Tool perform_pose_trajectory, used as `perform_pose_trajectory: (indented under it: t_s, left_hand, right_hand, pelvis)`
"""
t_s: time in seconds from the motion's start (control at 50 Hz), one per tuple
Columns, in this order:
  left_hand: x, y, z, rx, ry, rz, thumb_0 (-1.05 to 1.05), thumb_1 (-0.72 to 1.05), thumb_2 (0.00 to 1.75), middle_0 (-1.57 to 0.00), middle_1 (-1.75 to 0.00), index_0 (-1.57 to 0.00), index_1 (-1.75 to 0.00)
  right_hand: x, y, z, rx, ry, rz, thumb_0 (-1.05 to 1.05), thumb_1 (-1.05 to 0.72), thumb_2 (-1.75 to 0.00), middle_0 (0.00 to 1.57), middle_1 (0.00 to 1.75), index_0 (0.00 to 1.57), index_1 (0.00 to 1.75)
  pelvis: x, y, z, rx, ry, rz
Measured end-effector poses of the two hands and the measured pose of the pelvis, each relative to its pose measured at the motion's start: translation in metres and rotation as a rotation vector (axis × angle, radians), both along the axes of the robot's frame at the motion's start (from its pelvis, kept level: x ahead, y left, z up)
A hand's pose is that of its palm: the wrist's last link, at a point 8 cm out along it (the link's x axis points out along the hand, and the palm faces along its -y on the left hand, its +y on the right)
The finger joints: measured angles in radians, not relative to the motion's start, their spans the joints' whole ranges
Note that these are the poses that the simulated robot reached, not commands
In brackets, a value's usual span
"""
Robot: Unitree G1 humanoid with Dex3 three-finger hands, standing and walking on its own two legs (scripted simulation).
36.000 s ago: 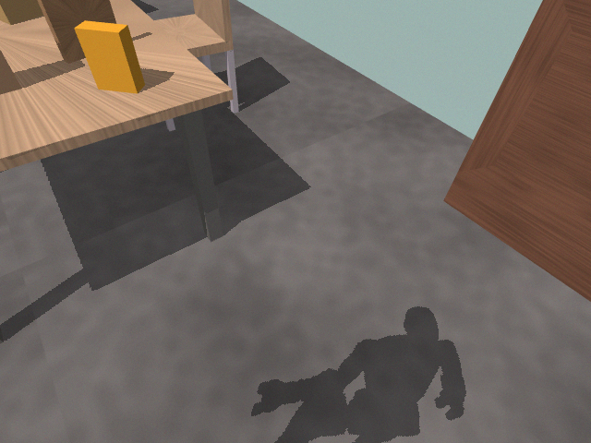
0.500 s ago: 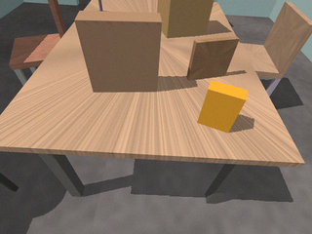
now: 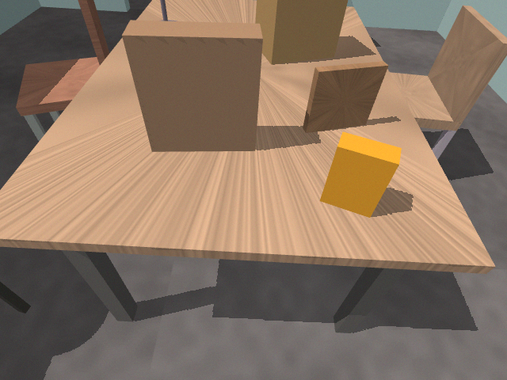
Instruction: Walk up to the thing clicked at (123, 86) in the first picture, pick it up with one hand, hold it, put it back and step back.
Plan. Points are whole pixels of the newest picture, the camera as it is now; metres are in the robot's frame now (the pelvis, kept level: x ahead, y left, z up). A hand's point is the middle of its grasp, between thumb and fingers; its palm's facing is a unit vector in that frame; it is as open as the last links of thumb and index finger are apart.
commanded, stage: stand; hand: right
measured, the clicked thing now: (357, 176) +0.51 -0.23 +0.02
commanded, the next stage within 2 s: step back in 0.70 s
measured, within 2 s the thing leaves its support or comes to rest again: neither
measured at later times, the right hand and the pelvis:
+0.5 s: hand out of the picture +0.07 -0.25 -0.16, palm faces -0.06 +0.94 -0.34, open 7.4 cm; pelvis +0.00 +0.00 +0.00, yaw +0 degrees
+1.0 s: hand out of the picture +0.05 -0.25 -0.17, palm faces -0.05 +0.91 -0.42, open 7.4 cm; pelvis -0.04 +0.04 -0.03, yaw +2 degrees
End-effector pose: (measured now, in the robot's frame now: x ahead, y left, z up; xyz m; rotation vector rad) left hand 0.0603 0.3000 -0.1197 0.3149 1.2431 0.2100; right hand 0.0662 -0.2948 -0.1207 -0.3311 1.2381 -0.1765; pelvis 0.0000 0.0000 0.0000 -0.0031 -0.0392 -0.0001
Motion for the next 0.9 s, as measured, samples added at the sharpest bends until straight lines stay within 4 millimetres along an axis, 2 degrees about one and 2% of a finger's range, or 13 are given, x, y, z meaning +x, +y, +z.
perform_pose_trajectory:
  t_s: [0.26, 0.7, 0.82, 0.9]
  left_hand:
    - [-0.007, 0.000, -0.002, -0.003, 0.023, 0.008, 0.00, 0.90, 0.90, -0.20, -0.30, -0.21, -0.30]
    - [-0.004, 0.001, -0.001, -0.003, 0.009, 0.012, 0.00, 0.90, 0.90, -0.20, -0.30, -0.21, -0.30]
    - [-0.006, 0.012, -0.005, 0.012, -0.012, 0.049, 0.00, 0.90, 0.90, -0.21, -0.30, -0.21, -0.30]
    - [-0.005, 0.026, -0.010, 0.030, -0.032, 0.033, 0.00, 0.90, 0.90, -0.21, -0.30, -0.21, -0.30]
  right_hand:
    - [-0.004, 0.000, -0.001, 0.000, 0.021, 0.001, 0.00, -0.90, -0.89, 0.21, 0.30, 0.20, 0.30]
    - [0.004, 0.001, 0.000, 0.000, 0.000, 0.011, 0.00, -0.90, -0.89, 0.21, 0.30, 0.20, 0.30]
    - [0.002, -0.005, -0.005, -0.017, 0.004, 0.005, 0.00, -0.90, -0.89, 0.21, 0.30, 0.20, 0.30]
    - [-0.005, -0.005, -0.006, -0.046, 0.010, 0.003, 0.00, -0.90, -0.89, 0.21, 0.30, 0.20, 0.30]
  pelvis:
    - [0.001, 0.000, 0.000, 0.000, 0.006, 0.003]
    - [0.001, 0.000, 0.000, -0.001, 0.003, 0.007]
    - [-0.015, 0.004, -0.008, -0.011, 0.005, 0.015]
    - [-0.026, 0.015, -0.016, -0.004, -0.001, 0.018]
